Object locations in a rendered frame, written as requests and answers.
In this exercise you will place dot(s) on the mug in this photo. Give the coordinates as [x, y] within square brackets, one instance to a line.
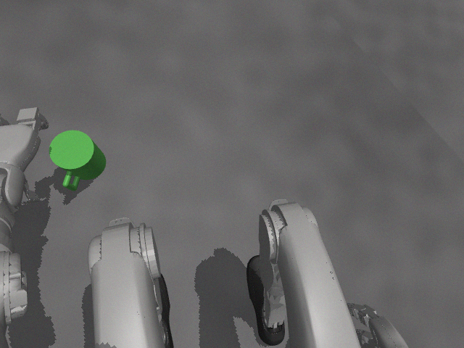
[76, 153]

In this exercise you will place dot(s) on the right robot hand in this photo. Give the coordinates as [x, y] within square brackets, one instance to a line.
[382, 333]

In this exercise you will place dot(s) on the left robot arm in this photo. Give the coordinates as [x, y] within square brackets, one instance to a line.
[13, 280]

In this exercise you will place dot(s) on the right robot foot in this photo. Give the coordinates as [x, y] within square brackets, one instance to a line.
[271, 336]

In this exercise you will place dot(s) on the left robot hand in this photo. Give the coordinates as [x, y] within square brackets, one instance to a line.
[19, 144]

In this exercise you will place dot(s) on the left robot foot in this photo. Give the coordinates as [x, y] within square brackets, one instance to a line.
[165, 312]

